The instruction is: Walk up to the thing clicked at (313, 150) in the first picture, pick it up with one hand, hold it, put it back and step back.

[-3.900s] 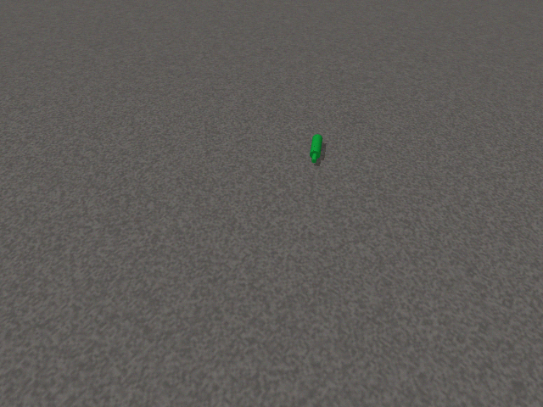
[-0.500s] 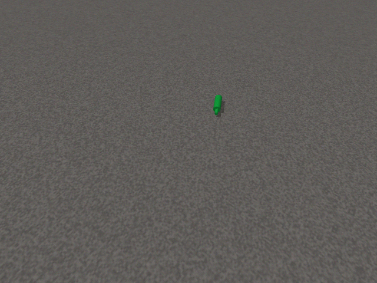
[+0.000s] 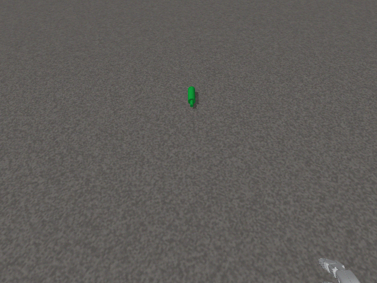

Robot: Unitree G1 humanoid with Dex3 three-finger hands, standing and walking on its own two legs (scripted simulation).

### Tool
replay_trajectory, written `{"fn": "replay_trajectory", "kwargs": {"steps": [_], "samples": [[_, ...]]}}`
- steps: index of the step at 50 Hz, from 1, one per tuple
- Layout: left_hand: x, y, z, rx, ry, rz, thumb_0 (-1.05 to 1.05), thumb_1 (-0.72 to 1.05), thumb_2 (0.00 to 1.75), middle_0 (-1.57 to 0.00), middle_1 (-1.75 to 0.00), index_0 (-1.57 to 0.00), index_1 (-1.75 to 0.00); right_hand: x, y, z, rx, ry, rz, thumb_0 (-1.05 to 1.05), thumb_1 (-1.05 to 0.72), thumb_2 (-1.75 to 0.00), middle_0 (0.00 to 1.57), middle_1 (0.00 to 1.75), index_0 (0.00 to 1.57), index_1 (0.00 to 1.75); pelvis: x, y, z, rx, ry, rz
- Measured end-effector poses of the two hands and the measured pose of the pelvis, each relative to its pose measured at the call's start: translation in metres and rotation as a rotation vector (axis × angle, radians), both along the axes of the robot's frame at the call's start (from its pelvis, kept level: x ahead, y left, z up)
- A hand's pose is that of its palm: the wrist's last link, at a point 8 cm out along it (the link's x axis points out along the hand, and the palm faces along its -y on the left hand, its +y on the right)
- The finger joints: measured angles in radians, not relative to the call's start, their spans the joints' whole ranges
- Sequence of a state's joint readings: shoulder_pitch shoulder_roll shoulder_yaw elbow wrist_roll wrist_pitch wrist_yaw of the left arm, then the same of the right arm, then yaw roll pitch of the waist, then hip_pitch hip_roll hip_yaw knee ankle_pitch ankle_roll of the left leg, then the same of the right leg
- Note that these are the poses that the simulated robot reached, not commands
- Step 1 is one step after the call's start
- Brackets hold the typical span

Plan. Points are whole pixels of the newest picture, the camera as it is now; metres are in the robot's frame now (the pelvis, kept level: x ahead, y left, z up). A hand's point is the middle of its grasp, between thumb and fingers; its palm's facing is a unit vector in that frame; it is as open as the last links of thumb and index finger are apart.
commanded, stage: walk up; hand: left
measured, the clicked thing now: (191, 97) +1.54 +0.00 -0.74
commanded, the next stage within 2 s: none
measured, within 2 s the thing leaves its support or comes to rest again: neither
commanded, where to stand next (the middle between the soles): +1.27 +0.40 m, yaw -90 degrees
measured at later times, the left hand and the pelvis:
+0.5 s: hand (108, 176) +0.43 +0.25 -0.13, palm faces -0.34 -0.80 -0.49, open 7.3 cm; pelvis +0.20 +0.04 -0.02, yaw -23 degrees
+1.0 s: hand (122, 104) +0.76 +0.27 -0.13, palm faces -0.67 -0.52 -0.53, open 7.4 cm; pelvis +0.46 +0.14 -0.01, yaw -44 degrees
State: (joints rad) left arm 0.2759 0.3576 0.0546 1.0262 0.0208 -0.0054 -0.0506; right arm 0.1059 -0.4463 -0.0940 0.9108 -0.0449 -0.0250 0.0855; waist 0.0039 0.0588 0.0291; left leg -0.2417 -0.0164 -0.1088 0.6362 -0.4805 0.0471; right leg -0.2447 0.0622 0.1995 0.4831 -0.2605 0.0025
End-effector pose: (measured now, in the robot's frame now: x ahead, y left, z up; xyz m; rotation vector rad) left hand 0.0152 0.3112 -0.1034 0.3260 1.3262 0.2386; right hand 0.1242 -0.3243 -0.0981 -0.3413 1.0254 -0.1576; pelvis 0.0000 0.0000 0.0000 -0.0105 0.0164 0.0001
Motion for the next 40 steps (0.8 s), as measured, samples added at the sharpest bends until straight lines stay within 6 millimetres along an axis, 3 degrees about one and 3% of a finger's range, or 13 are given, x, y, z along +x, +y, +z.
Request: {"fn": "replay_trajectory", "kwargs": {"steps": [3,6,12,18,21,25,28,31,34,36,40], "samples": [[0.028,0.025,-0.001,0.018,0.008,-0.064,0.01,0.9,0.9,-0.2,-0.3,-0.2,-0.31,-0.009,0.005,0.006,-0.03,-0.014,-0.05,0.0,-0.91,-0.9,0.2,0.3,0.2,0.3,0.01,0.018,-0.002,0.013,0.006,-0.055],[0.075,0.041,0.005,0.049,0.009,-0.147,0.01,0.91,0.9,-0.2,-0.3,-0.2,-0.3,-0.033,0.011,0.012,-0.037,-0.002,-0.138,0.0,-0.91,-0.9,0.2,0.3,0.2,0.3,0.027,0.03,0.003,0.006,0.015,-0.116],[0.21,0.046,0.018,0.06,-0.105,-0.328,0.01,0.91,0.9,-0.2,-0.3,-0.2,-0.3,-0.079,0.024,0.007,-0.021,0.108,-0.319,0.0,-0.91,-0.9,0.2,0.3,0.2,0.3,0.074,0.037,0.003,-0.012,-0.004,-0.212],[0.354,0.011,0.013,0.092,-0.267,-0.496,0.01,0.91,0.9,-0.2,-0.3,-0.2,-0.3,-0.094,0.032,-0.031,0.005,0.186,-0.472,0.0,-0.91,-0.9,0.2,0.3,0.2,0.3,0.133,0.032,-0.027,-0.02,-0.041,-0.328],[0.396,-0.007,0.012,0.089,-0.359,-0.526,0.0,0.91,0.9,-0.2,-0.3,-0.2,-0.3,-0.074,0.042,-0.046,0.033,0.203,-0.499,0.01,-0.91,-0.9,0.2,0.3,0.2,0.3,0.157,0.033,-0.036,-0.046,-0.058,-0.351],[0.422,-0.018,0.019,0.062,-0.367,-0.548,0.0,0.91,0.9,-0.2,-0.3,-0.2,-0.3,-0.014,0.056,-0.042,0.079,0.12,-0.471,0.01,-0.91,-0.9,0.2,0.3,0.19,0.3,0.196,0.043,-0.025,-0.064,-0.082,-0.396],[0.442,-0.015,0.021,0.048,-0.32,-0.595,0.0,0.91,0.9,-0.2,-0.3,-0.2,-0.3,0.034,0.065,-0.033,0.092,0.018,-0.458,0.01,-0.91,-0.9,0.2,0.3,0.2,0.3,0.227,0.057,-0.018,-0.059,-0.086,-0.454],[0.474,-0.003,0.02,0.049,-0.279,-0.643,0.0,0.9,0.9,-0.21,-0.3,-0.21,-0.31,0.069,0.075,-0.023,0.087,-0.039,-0.475,0.01,-0.91,-0.9,0.2,0.3,0.2,0.3,0.263,0.073,-0.015,-0.049,-0.078,-0.511],[0.521,0.016,0.017,0.068,-0.263,-0.686,0.01,0.9,0.9,-0.21,-0.3,-0.21,-0.31,0.092,0.089,-0.017,0.057,-0.046,-0.522,0.0,-0.91,-0.9,0.2,0.3,0.2,0.3,0.304,0.092,-0.018,-0.046,-0.064,-0.567],[0.563,0.032,0.01,0.093,-0.261,-0.719,0.01,0.9,0.9,-0.21,-0.3,-0.21,-0.31,0.101,0.101,-0.016,0.023,-0.039,-0.571,0.0,-0.91,-0.9,0.2,0.3,0.2,0.3,0.333,0.106,-0.026,-0.046,-0.054,-0.604],[0.657,0.05,-0.012,0.178,-0.252,-0.796,0.01,0.9,0.9,-0.21,-0.3,-0.21,-0.31,0.092,0.141,-0.024,-0.05,0.002,-0.73,0.0,-0.91,-0.9,0.2,0.3,0.2,0.3,0.378,0.128,-0.049,-0.015,-0.049,-0.668]]}}
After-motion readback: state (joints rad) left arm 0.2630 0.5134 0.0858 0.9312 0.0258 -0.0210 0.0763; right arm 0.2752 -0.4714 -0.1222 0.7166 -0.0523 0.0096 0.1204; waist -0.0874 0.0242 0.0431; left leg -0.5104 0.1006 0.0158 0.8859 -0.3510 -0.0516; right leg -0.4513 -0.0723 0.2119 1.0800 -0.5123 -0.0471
